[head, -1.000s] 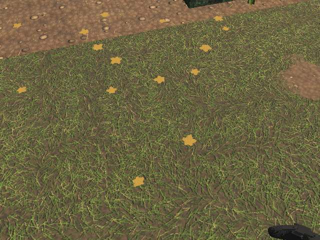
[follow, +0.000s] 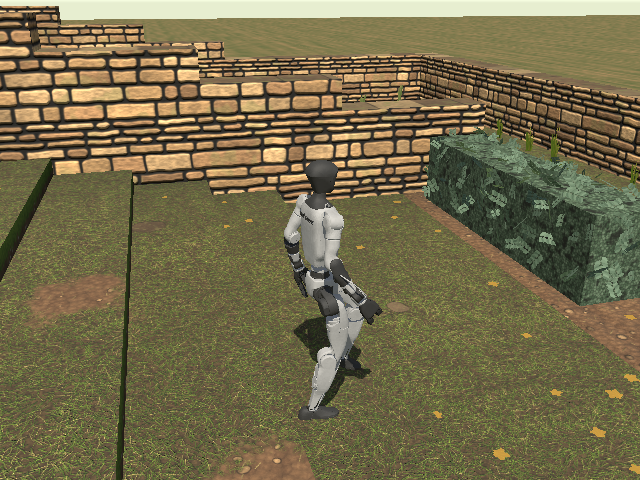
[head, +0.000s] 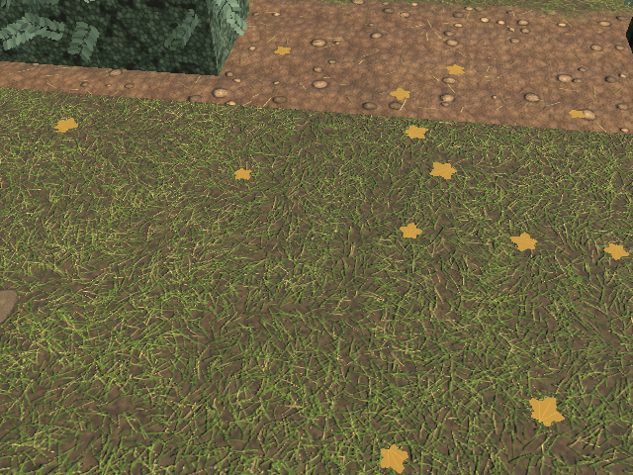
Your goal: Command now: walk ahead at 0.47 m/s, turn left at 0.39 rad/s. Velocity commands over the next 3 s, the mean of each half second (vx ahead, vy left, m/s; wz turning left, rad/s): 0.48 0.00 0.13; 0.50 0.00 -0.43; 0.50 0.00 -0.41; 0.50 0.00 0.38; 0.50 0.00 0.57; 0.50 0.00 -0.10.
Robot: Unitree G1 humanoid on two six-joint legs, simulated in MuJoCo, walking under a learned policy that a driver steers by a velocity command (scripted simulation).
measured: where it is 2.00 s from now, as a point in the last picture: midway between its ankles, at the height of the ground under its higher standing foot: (409, 281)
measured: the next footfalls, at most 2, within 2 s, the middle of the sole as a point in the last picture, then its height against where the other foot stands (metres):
left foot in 0.34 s outside the picture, level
right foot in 0.94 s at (415, 419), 0.17 m lower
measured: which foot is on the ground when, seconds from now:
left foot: up 0.00-0.32, down 0.34-0.94, up 0.96-1.00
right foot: down 0.00-0.34, up 0.36-0.92, down 0.94-1.00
